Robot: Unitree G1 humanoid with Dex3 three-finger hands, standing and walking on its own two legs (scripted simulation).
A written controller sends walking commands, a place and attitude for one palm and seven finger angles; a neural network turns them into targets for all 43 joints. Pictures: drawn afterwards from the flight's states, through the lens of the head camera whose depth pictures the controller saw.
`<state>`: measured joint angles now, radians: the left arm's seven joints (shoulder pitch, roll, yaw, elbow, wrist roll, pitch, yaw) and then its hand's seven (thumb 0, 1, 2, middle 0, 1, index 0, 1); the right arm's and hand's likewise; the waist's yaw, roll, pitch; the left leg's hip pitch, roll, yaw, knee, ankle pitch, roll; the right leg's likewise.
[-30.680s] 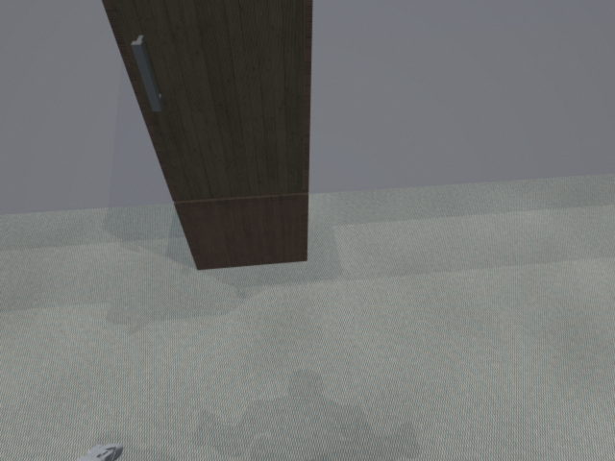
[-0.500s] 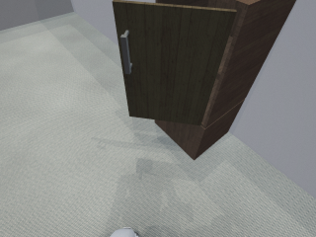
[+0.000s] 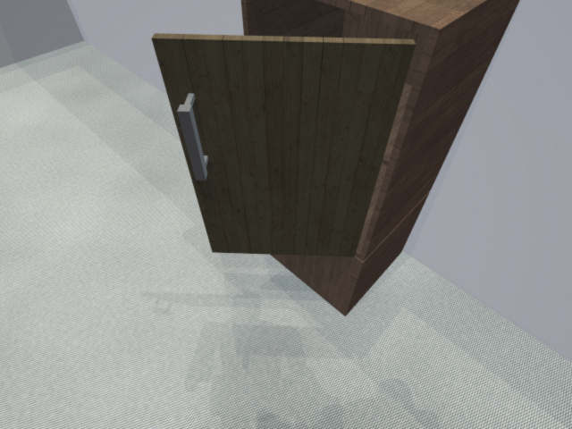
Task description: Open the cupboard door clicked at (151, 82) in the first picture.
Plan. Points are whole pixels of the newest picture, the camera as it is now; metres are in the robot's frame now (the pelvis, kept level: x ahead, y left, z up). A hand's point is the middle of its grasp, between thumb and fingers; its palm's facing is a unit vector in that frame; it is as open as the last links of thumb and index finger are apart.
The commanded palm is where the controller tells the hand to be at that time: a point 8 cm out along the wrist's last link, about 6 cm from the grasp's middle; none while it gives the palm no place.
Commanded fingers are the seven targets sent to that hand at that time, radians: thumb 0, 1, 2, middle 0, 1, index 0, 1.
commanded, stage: come to a stop and stand still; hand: left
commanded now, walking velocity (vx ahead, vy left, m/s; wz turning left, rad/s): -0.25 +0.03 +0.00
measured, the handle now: (196, 138) +0.59 +0.18 +0.07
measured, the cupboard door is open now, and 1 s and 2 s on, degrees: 41 41 41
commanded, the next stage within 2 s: look again from close up in 0.98 s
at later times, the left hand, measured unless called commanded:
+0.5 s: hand out of the picture +0.01 +0.18 -0.17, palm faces +0.03 -0.97 -0.24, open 7.4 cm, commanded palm none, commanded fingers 0.00 0.90 0.90 -0.20 -0.30 -0.20 -0.30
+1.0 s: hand out of the picture -0.06 +0.19 -0.17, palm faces +0.04 -0.98 -0.19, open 7.4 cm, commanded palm none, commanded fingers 0.00 0.90 0.90 -0.20 -0.30 -0.20 -0.30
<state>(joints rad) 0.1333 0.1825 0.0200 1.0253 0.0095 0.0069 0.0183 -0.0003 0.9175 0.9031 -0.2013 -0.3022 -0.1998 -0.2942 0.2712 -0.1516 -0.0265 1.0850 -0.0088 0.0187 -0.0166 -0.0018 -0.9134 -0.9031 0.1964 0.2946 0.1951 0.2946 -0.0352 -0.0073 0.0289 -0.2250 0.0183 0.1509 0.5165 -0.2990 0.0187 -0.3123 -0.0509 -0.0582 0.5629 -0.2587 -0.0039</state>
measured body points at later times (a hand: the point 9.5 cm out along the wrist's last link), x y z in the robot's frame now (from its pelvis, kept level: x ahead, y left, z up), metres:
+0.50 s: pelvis -0.03 -0.01 +0.00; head -0.02 -0.01 +0.44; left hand +0.01 +0.23 -0.15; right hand +0.06 -0.25 -0.15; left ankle -0.02 +0.10 -0.73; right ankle +0.01 -0.11 -0.73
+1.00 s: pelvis -0.06 +0.02 +0.00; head -0.07 +0.03 +0.45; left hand -0.06 +0.25 -0.16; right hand -0.06 -0.22 -0.15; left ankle -0.02 +0.10 -0.73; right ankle +0.01 -0.11 -0.73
